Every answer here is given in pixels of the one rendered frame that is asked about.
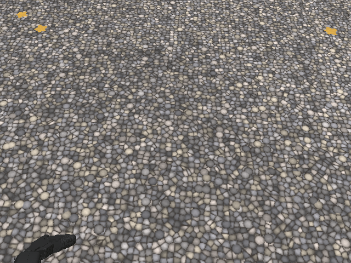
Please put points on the left robot hand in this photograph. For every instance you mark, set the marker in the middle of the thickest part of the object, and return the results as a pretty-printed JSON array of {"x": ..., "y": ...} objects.
[{"x": 44, "y": 247}]

